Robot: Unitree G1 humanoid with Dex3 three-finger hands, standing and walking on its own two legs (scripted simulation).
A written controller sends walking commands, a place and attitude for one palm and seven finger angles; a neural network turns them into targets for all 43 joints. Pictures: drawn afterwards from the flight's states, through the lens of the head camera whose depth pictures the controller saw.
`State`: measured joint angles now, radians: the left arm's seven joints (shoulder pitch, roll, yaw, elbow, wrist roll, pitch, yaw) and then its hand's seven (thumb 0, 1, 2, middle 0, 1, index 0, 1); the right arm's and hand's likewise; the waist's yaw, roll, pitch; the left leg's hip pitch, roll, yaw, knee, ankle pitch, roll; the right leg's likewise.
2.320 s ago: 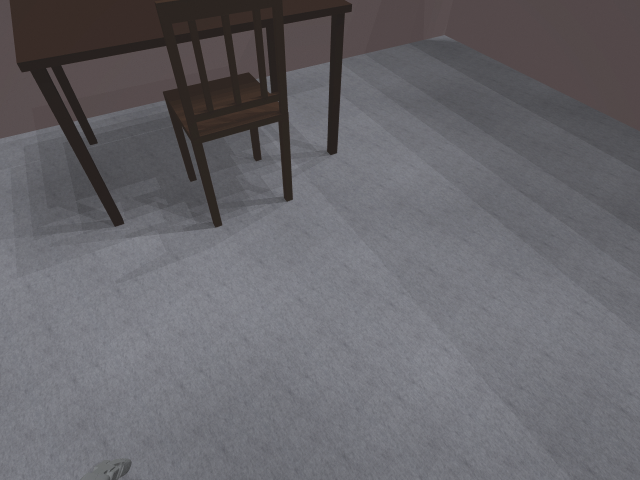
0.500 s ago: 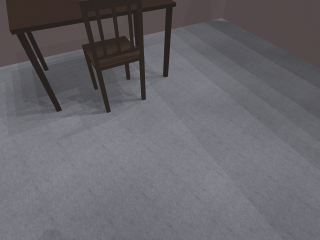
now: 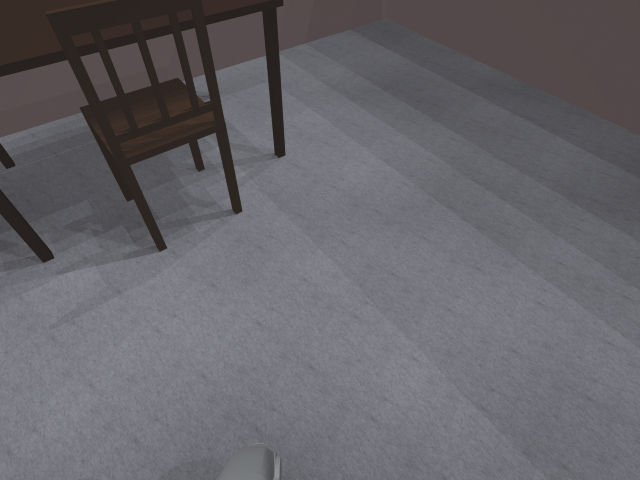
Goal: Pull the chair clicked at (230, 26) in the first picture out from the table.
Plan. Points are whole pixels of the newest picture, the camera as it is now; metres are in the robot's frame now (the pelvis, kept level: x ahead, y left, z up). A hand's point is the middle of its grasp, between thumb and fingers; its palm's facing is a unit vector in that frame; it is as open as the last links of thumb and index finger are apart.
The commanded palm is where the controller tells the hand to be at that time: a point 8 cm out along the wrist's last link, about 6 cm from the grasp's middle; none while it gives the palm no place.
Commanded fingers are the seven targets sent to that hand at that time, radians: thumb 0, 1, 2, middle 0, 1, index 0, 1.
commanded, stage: walk to a spot facing it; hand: left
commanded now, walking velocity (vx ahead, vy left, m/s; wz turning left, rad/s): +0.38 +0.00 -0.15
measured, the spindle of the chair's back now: (151, 73) +1.13 +0.60 -0.08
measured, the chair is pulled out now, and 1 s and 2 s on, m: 0.00 0.00 0.00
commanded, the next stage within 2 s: turn to face it in 1.36 s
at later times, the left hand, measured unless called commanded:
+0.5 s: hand (185, 371) +0.29 +0.26 -0.17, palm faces -0.05 -0.99 -0.16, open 7.4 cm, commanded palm none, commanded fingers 0.00 0.90 0.90 -0.20 -0.30 -0.20 -0.30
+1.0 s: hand (272, 253) +0.56 +0.15 -0.17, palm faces -0.19 -0.96 -0.21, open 7.1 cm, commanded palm none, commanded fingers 0.00 0.90 0.90 -0.20 -0.30 -0.20 -0.30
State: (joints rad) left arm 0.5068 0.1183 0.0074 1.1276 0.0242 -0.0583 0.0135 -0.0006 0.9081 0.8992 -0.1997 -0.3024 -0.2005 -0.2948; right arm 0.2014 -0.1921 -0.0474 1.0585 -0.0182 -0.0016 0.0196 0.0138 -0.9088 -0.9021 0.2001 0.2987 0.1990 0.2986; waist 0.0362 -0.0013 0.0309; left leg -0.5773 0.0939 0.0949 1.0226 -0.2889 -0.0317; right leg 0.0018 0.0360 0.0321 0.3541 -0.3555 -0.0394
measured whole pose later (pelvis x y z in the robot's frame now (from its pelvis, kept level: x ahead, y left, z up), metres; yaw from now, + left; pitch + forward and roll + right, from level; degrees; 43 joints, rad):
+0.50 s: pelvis +0.21 +0.08 +0.01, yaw -7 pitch +0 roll +0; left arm 0.23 0.19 0.08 1.00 0.03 0.00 -0.01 0.00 0.91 0.90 -0.19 -0.30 -0.19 -0.29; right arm 0.37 -0.15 -0.05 1.10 -0.01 -0.08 -0.02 0.00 -0.93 -0.90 0.20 0.30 0.20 0.30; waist 0.00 -0.04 -0.01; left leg -0.11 -0.03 0.25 0.35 -0.25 0.10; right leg -0.65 -0.09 0.00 1.16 -0.12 0.00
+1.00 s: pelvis +0.44 -0.01 -0.01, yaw -15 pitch -1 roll -1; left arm 0.20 0.17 0.07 1.02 0.01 -0.08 0.02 -0.03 0.95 0.90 -0.20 -0.30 -0.20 -0.29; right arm 0.40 -0.10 -0.05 1.13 -0.02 -0.02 -0.02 0.01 -0.91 -0.90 0.20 0.30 0.20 0.30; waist -0.02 0.00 0.05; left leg -0.43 0.13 0.07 1.27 -0.34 0.00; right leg -0.24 0.04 -0.17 0.51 -0.27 -0.09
